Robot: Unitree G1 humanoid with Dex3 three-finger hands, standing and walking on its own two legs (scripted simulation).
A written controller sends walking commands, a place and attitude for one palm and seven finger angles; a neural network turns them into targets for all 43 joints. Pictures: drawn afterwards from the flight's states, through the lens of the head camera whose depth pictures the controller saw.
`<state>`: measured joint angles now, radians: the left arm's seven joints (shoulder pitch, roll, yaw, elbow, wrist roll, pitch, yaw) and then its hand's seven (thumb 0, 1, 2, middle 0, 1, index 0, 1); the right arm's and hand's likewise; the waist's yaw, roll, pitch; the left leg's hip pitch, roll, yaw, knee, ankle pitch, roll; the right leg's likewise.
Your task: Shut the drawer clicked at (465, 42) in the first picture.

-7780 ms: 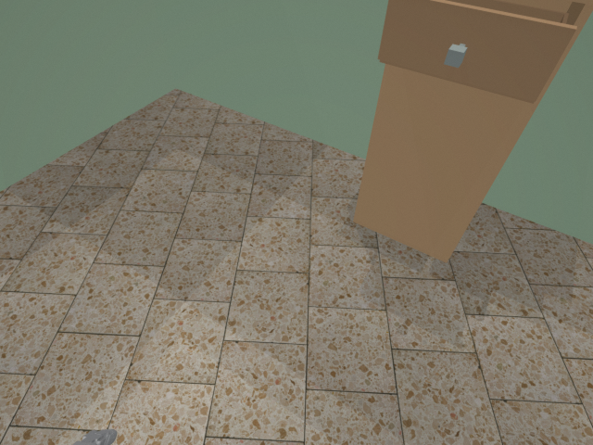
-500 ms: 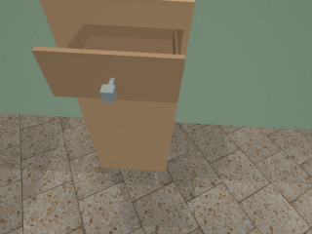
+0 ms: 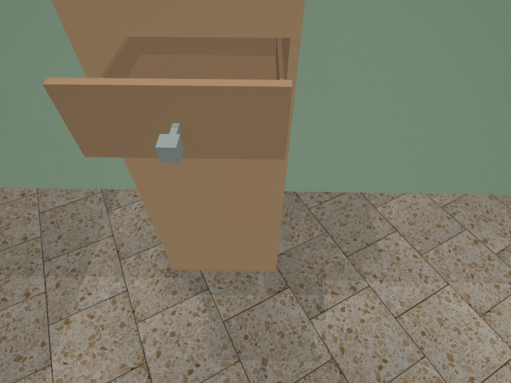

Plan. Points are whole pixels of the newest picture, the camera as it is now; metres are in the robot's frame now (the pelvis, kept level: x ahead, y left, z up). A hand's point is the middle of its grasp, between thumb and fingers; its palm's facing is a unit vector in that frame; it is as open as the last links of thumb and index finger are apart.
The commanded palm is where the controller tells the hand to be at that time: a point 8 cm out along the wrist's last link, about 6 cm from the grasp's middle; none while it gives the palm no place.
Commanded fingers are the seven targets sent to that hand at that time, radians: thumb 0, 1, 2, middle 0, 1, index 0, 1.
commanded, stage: come to a stop and stand still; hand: left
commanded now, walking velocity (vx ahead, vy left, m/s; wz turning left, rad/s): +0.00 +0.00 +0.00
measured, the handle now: (172, 140) +0.45 +0.17 +0.14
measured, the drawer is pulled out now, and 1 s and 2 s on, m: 0.16 0.16 0.16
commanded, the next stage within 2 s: look again from close up in 0.38 s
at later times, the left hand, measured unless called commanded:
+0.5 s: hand out of the picture -0.02 +0.19 -0.16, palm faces +0.00 -0.98 -0.20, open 7.4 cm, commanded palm none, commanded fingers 0.00 0.90 0.90 -0.20 -0.30 -0.20 -0.30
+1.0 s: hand out of the picture +0.03 +0.17 -0.16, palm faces +0.01 -0.98 -0.20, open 7.3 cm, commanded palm none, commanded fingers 0.00 0.90 0.90 -0.20 -0.30 -0.20 -0.30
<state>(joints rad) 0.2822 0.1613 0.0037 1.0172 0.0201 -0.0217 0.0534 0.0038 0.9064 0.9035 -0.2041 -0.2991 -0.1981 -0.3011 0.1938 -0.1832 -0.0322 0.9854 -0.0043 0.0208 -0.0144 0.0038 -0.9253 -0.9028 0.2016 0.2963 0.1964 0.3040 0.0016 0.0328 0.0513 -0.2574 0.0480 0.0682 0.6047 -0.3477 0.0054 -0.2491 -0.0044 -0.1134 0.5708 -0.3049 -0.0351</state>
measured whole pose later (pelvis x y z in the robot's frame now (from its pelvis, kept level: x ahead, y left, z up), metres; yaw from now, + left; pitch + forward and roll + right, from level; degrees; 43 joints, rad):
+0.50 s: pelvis -0.02 +0.02 +0.01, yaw +0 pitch +0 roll +1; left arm 0.32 0.16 -0.02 1.07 0.01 0.00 0.02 0.00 0.90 0.90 -0.20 -0.30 -0.20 -0.30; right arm 0.33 -0.16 0.02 1.08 -0.02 0.00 -0.01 0.00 -0.91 -0.90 0.20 0.30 0.20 0.30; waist 0.00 0.01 0.03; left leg -0.23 -0.01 0.10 0.46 -0.23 0.04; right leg -0.26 -0.05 -0.08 0.50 -0.24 0.00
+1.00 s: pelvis +0.03 +0.00 +0.01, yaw -1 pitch +0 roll +1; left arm 0.28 0.15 -0.01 1.12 0.01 -0.02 0.03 0.01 0.91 0.90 -0.20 -0.30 -0.20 -0.30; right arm 0.26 -0.15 0.01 1.14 -0.01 -0.02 -0.03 0.01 -0.93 -0.90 0.20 0.30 0.20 0.30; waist 0.01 0.00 0.03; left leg -0.15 0.01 0.10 0.44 -0.28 0.01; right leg -0.19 -0.02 -0.08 0.49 -0.30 -0.02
